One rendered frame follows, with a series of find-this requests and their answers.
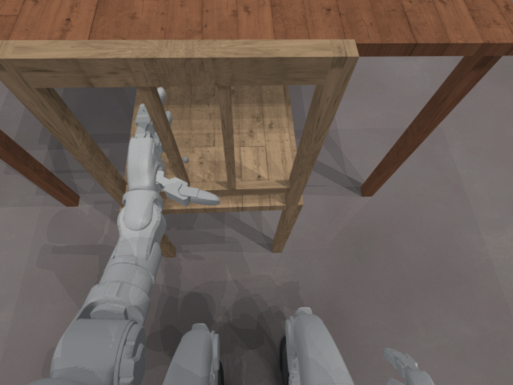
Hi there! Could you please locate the robot left hand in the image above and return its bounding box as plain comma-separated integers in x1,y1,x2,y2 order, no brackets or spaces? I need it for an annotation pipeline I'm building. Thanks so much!
127,87,220,206

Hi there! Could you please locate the left robot thigh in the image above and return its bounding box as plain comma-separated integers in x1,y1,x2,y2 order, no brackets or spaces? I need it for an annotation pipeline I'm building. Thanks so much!
163,329,220,385

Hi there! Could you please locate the right robot shin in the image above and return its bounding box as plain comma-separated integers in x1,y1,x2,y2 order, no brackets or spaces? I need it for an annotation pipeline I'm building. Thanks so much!
287,307,313,385

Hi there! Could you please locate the table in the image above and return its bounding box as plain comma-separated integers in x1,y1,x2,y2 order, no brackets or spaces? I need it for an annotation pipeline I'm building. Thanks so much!
0,0,513,207

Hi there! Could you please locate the chair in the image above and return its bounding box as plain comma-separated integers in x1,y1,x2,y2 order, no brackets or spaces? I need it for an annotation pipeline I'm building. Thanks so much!
0,39,359,257

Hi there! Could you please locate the robot right hand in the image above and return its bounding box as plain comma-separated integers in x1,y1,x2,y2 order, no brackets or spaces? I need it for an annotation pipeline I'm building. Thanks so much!
383,347,434,385

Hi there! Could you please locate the robot left upper arm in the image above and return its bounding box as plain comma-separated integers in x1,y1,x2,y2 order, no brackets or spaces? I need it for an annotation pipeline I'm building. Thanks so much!
26,318,146,385

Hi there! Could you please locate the left robot forearm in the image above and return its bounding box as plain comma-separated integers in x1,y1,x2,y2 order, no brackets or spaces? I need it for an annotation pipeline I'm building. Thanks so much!
50,188,166,378

